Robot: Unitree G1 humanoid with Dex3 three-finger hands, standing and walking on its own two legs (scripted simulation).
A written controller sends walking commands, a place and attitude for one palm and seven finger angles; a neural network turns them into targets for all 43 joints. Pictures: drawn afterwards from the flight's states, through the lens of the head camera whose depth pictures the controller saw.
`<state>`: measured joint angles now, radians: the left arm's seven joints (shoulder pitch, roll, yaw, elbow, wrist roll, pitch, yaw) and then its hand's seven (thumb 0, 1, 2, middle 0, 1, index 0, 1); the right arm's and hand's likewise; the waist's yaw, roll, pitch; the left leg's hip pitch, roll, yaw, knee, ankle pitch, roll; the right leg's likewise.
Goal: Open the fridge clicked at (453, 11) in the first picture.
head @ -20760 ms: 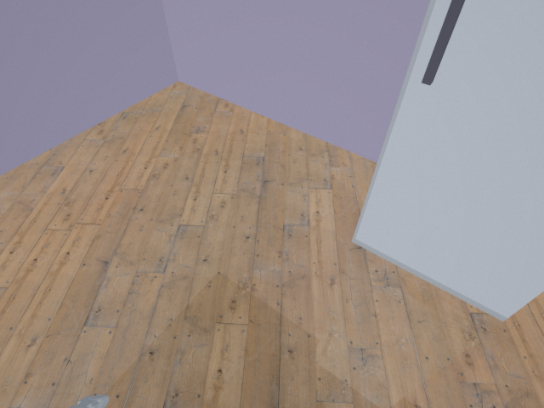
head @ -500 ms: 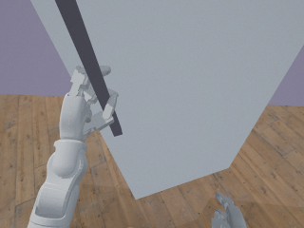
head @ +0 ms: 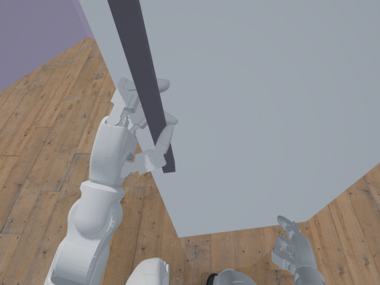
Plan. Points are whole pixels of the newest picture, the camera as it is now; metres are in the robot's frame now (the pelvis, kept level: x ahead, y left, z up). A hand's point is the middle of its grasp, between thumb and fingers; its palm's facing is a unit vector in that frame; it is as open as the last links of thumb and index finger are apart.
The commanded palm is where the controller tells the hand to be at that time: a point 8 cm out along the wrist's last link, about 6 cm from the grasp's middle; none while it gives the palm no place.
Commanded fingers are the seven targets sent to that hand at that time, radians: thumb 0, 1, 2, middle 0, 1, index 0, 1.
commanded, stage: walk backward, drawing the door open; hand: left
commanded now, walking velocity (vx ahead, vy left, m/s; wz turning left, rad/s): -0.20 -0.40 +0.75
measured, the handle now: (150, 85) +0.33 +0.05 +0.27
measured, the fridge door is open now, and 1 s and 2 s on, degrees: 41 76 74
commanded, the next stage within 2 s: stop walking and hold the door back in 0.68 s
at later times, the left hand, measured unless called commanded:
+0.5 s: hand (228, 282) +0.12 -0.04 +0.20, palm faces +0.34 -0.92 -0.16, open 7.6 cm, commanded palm +0.08 +0.00 +0.20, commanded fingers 0.00 0.90 0.90 -0.45 -1.40 -0.45 -1.40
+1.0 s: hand out of the picture +0.01 -0.14 +0.21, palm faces +0.76 -0.63 -0.16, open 7.0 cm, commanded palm -0.01 -0.08 +0.19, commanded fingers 0.00 0.90 0.90 -0.45 -1.40 -0.45 -1.40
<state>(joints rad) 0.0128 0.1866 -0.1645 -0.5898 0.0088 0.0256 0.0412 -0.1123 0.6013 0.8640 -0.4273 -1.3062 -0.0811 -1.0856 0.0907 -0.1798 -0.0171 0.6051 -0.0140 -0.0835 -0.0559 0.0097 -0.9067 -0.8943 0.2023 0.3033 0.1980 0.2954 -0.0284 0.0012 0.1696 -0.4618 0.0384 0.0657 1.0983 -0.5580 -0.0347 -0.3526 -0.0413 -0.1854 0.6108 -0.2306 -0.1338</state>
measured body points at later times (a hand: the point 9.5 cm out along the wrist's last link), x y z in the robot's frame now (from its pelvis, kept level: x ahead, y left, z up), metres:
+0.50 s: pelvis -0.08 -0.22 -0.01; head -0.04 -0.21 +0.44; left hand +0.10 +0.01 +0.21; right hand +0.18 -0.36 -0.09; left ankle -0.10 -0.10 -0.71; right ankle +0.01 -0.28 -0.73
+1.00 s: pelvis -0.11 -0.44 +0.01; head -0.11 -0.45 +0.46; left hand -0.03 -0.11 +0.22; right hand +0.19 -0.50 -0.07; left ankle -0.23 -0.40 -0.67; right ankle +0.01 -0.43 -0.73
